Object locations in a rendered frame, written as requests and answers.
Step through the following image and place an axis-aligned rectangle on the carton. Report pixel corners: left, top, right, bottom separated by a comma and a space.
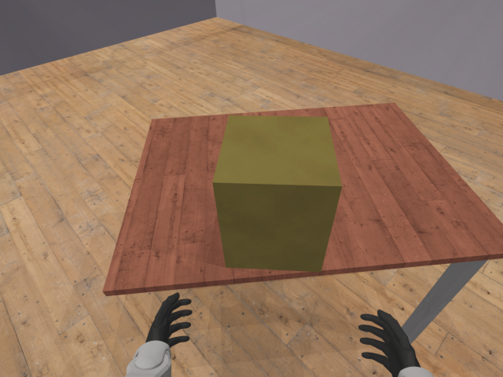
212, 115, 342, 272

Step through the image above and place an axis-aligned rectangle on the table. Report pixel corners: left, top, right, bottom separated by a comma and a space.
103, 103, 503, 345

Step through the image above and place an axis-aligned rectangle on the robot right hand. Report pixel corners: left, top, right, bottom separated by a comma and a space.
358, 309, 421, 377

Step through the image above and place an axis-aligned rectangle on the robot left hand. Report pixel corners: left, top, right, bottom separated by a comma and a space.
146, 292, 193, 348

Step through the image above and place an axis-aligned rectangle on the left robot forearm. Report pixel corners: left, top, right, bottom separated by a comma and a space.
124, 341, 171, 377

